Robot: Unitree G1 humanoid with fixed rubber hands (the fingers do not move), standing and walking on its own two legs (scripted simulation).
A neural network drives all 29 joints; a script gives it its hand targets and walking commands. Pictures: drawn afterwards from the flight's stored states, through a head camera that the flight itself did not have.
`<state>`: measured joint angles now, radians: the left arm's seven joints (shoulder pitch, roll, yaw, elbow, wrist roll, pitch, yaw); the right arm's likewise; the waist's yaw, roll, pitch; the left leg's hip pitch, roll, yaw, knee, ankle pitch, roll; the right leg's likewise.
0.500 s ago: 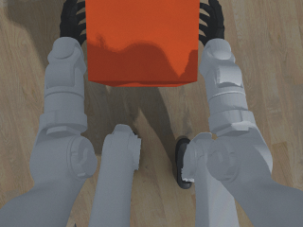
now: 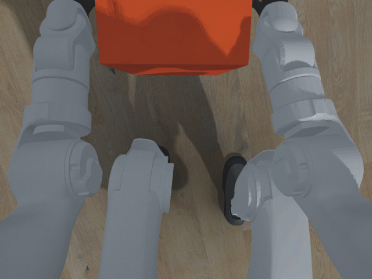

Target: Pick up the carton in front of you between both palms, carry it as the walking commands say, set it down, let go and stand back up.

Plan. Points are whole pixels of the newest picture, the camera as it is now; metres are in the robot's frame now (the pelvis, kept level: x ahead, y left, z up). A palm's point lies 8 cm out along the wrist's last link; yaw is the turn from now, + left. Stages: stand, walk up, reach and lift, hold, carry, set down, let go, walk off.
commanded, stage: set down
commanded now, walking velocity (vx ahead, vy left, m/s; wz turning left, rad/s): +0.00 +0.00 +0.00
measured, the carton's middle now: (175, 14) +0.54 +0.10 -0.23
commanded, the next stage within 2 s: none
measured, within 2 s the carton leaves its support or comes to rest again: rests again in 0.26 s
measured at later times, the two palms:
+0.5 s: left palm (83, 15) +0.50 +0.25 -0.18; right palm (270, 15) +0.55 -0.06 -0.18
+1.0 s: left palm (82, 22) +0.49 +0.25 -0.19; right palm (273, 17) +0.55 -0.07 -0.19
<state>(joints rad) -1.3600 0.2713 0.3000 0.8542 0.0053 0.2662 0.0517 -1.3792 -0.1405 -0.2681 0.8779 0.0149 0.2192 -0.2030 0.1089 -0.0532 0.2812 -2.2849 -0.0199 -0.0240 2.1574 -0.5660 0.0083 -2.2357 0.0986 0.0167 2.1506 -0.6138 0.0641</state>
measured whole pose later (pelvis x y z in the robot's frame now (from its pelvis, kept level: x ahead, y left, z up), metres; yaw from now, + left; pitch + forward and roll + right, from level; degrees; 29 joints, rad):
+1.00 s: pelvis -0.01 -0.01 -0.02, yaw +1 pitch +32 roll -1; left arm -1.48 0.35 0.39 1.11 0.07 0.12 -0.07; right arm -1.52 -0.23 -0.22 1.08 -0.02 0.13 -0.10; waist 0.11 -0.04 0.49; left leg -2.21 -0.01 -0.02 2.22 -0.56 -0.01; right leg -2.19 0.12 0.02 2.22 -0.59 0.05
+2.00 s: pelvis +0.01 +0.00 +0.16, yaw +2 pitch +46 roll -2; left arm -1.18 0.38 0.32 0.85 -0.08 0.20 -0.04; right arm -1.22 -0.22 -0.22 0.80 0.02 0.24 -0.14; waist 0.08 -0.04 0.00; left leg -1.93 -0.04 -0.03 1.57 -0.45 0.00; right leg -1.89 0.06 0.03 1.57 -0.50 0.04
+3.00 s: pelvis +0.11 +0.00 +0.38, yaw +4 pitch +15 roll +0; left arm 0.04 0.20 0.09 0.51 -0.01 -0.02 -0.08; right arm 0.00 -0.16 -0.09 0.52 -0.04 0.00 0.00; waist 0.04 0.01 -0.02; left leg -0.58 -0.03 -0.04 0.56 -0.25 0.00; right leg -0.55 0.02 0.06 0.57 -0.28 0.01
